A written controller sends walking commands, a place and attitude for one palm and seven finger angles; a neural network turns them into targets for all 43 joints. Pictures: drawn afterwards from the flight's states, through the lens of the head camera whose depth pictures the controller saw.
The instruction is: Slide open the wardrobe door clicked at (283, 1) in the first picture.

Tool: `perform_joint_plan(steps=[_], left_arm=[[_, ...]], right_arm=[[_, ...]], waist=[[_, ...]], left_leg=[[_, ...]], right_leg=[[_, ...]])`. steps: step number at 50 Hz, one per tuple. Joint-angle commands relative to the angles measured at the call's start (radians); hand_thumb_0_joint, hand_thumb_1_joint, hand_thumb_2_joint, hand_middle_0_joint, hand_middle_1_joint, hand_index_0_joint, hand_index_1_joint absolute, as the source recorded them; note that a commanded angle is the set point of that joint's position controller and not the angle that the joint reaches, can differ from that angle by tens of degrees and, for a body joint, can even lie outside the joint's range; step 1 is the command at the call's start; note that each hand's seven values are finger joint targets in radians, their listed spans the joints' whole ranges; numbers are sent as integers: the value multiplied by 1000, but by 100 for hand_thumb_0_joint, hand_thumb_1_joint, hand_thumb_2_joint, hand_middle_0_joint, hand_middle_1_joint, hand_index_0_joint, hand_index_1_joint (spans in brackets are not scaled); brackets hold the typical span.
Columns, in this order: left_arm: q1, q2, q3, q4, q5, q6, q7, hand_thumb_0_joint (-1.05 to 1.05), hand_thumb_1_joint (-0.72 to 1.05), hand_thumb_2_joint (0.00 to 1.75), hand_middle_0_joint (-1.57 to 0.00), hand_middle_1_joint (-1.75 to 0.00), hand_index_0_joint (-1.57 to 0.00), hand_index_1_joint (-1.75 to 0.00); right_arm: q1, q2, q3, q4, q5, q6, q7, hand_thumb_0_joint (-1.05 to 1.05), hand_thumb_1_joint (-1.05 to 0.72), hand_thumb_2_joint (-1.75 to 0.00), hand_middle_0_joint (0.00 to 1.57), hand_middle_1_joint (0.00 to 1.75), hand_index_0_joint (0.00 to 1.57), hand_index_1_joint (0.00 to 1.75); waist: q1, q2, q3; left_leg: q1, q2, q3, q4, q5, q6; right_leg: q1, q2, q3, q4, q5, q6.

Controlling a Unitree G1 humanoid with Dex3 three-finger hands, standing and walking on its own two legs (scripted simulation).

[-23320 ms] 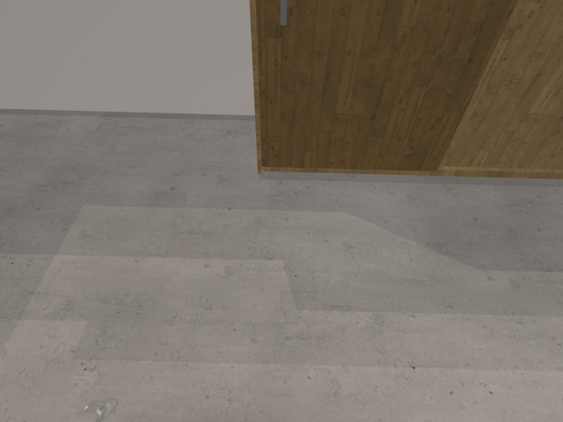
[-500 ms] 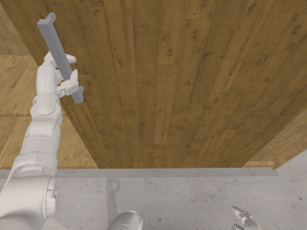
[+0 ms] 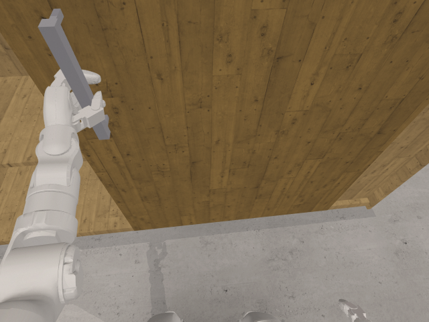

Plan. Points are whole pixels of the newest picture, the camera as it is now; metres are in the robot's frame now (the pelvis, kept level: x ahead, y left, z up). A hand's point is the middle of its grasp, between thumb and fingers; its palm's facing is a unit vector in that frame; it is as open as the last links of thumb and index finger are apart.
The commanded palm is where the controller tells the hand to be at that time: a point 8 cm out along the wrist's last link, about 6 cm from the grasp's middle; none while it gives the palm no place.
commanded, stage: stop walking and hold the door there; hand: left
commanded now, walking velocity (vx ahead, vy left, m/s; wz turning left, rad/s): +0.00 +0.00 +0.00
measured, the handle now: (84, 84) +0.50 +0.24 +0.14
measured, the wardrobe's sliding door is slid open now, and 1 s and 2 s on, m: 0.67 0.67 0.67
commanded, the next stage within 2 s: loosen the grip on the handle in 0.12 s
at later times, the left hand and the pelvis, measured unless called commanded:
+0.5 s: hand (96, 110) +0.46 +0.22 +0.12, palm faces +0.26 -0.94 -0.21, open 9.6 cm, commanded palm +0.42 +0.26 +0.12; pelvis -0.02 -0.01 +0.00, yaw -2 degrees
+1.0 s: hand (97, 112) +0.46 +0.22 +0.11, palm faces +0.21 -0.96 -0.19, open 13.7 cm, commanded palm +0.43 +0.28 +0.11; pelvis +0.01 +0.02 +0.00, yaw -3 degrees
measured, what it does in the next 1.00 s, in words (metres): stands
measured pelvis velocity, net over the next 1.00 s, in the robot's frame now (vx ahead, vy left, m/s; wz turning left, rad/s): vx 0.01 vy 0.02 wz -0.05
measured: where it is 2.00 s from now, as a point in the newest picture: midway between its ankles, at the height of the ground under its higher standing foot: outside the picture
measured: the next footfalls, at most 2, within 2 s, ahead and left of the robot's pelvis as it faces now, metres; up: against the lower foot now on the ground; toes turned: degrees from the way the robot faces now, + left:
none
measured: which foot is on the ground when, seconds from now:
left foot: down 0.00-1.00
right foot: down 0.00-1.00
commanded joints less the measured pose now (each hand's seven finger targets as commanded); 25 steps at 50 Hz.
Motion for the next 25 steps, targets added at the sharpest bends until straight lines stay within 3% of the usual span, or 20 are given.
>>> perform_joint_plan(steps=[1,2,3,5,7,8,10,11,12,13,14,15,16,17,19,21,22,23,24,25], left_arm=[[-395,214,2,-159,-5,-93,16,0,90,90,-45,-140,-45,-140],[-440,228,6,-170,3,-103,15,0,90,90,-45,-140,-45,-140],[-456,247,14,-167,12,-110,19,0,90,90,-45,-140,-45,-140],[-447,296,47,-166,17,-121,27,0,90,90,-45,-140,-45,-140],[-418,305,47,-153,16,-118,27,0,90,90,-45,-140,-45,-140],[-425,303,40,-158,16,-116,25,0,90,90,-45,-140,-45,-140],[-399,326,55,-115,9,-105,29,0,90,90,-45,-140,-45,-140],[-901,713,312,-106,118,-130,6,0,90,90,-45,-140,-45,-140],[-741,395,156,223,119,-33,-43,0,78,84,-45,-140,-45,-140],[-594,388,247,163,69,-18,-47,0,66,78,-45,-140,-45,-140],[-509,295,169,174,71,-22,-69,0,54,73,-45,-140,-45,-140],[-555,327,193,148,50,-66,-67,0,42,67,-45,-140,-45,-140],[-544,356,183,135,72,-96,-58,0,30,61,-45,-140,-45,-140],[-503,347,159,136,98,-124,-43,0,17,55,-45,-140,-45,-140],[-525,302,85,106,129,-174,-24,0,-7,43,-45,-140,-45,-140],[-531,305,81,143,108,-193,-15,0,-31,32,-45,-140,-45,-140],[-513,367,149,162,79,-199,-12,0,-43,26,-44,-138,-44,-138],[-537,372,139,155,57,-204,-19,0,-55,20,-42,-137,-42,-137],[-539,394,158,162,43,-209,-27,0,-55,20,-41,-135,-41,-135],[-582,385,125,133,46,-212,-38,0,-55,20,-40,-133,-40,-133]], right_arm=[[-17,-131,-51,-127,2,-25,2,0,-90,-90,20,30,20,30],[-14,-134,-48,-124,-8,-24,5,0,-90,-90,20,30,20,30],[-12,-139,-50,-125,-10,-23,5,0,-90,-90,20,30,20,30],[6,-158,-61,-129,-5,-18,2,0,-90,-90,20,30,20,30],[4,-154,-66,-149,6,-12,0,0,-90,-90,20,30,20,30],[-1,-142,-62,-157,8,-11,-4,0,-90,-90,20,30,20,30],[11,-138,-59,-152,10,-5,-10,0,-90,-90,20,30,20,30],[80,-131,-140,-162,-15,-52,31,0,-90,-90,20,30,20,30],[56,-160,-96,-132,-40,-101,49,0,-90,-90,20,30,20,30],[123,-161,-116,-87,-12,-89,45,0,-90,-90,20,30,20,30],[146,-163,-116,-85,-27,-86,49,0,-90,-90,20,30,20,30],[137,-166,-106,-66,-33,-78,54,0,-90,-90,20,30,20,30],[118,-156,-113,-70,-42,-81,61,0,-90,-90,20,30,20,30],[125,-143,-100,-85,-40,-75,71,0,-90,-90,20,30,20,30],[109,-140,-97,-116,-40,-70,79,0,-90,-90,20,30,20,30],[107,-149,-90,-133,-27,-65,78,0,-90,-90,20,30,20,30],[108,-156,-91,-138,-23,-63,71,0,-90,-90,20,30,20,30],[96,-158,-85,-145,-18,-63,66,0,-90,-90,20,30,20,30],[101,-162,-86,-145,-14,-63,60,0,-90,-90,20,30,20,30],[105,-159,-82,-144,-9,-63,56,0,-90,-90,20,30,20,30]], waist=[[63,254,-455],[59,274,-412],[61,248,-395],[62,191,-452],[53,117,-526],[47,79,-535],[49,37,-507],[87,-80,-473],[-24,-105,-735],[-17,-87,-725],[-2,-9,-698],[11,124,-644],[7,176,-567],[9,153,-514],[-23,46,-446],[-35,-49,-426],[-11,-86,-456],[-12,-65,-467],[-4,-44,-480],[-13,-6,-503]], left_leg=[[248,266,-260,-188,466,119],[211,274,-287,-217,438,134],[183,269,-274,-212,428,133],[206,225,-195,-124,501,91],[173,160,-91,-58,443,32],[131,129,-61,-57,357,8],[83,105,-41,-66,255,-10],[36,35,66,-78,234,19],[69,-58,26,-119,494,63],[141,-28,-5,-47,581,56],[172,-18,-19,-36,601,33],[205,-12,-11,-58,507,26],[169,-14,-7,-48,409,29],[114,-16,-3,-56,320,38],[25,-17,-8,-55,182,55],[-36,-24,-9,-74,20,62],[-72,-31,-5,-78,-35,61],[-92,-37,2,-84,-73,59],[-91,-36,1,-82,-88,59],[-77,-39,5,-88,-102,61]], right_leg=[[44,-28,76,21,-51,46],[37,-26,70,27,-102,40],[55,-25,69,6,-94,36],[125,-37,69,-95,101,29],[225,-108,115,-120,400,13],[259,-148,133,-120,480,4],[282,-186,153,-130,505,-10],[334,-101,163,-171,570,25],[242,-3,76,-26,827,-23],[142,-18,41,-30,756,5],[81,-21,33,-47,666,7],[21,-10,56,-92,529,15],[-16,-12,63,-104,448,7],[-37,-4,63,-109,378,3],[-67,-8,61,-118,280,6],[-92,-6,83,-141,121,20],[-53,-12,109,-159,44,24],[-34,-18,129,-172,-15,28],[-23,-24,140,-182,-53,25],[-29,-20,147,-187,-84,27]])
